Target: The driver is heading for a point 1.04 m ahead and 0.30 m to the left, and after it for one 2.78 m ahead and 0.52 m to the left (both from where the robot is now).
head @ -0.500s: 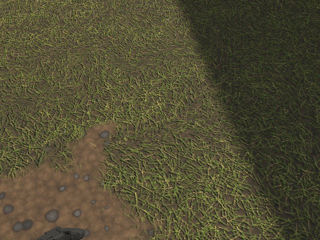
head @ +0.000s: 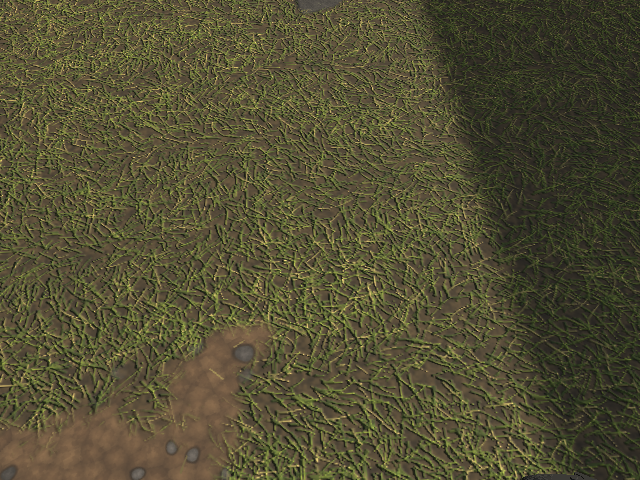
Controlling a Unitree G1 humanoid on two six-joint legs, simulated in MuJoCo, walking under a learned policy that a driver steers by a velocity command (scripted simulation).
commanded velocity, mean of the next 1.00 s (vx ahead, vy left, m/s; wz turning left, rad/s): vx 0.50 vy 0.00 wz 0.26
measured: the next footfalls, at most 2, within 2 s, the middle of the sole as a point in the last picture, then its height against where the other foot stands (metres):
left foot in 0.04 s outside the picture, level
right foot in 0.58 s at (399, 458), level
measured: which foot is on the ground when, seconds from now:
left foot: up 0.00-0.02, down 0.04-0.58, up 0.60-1.00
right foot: down 0.00-0.06, up 0.08-0.56, down 0.58-1.00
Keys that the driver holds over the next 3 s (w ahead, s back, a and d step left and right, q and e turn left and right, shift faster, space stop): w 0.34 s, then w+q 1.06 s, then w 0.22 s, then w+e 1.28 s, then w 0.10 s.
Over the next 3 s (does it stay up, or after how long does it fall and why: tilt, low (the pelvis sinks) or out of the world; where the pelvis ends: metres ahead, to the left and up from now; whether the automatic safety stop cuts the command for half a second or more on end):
stays up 1.49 0.41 0.01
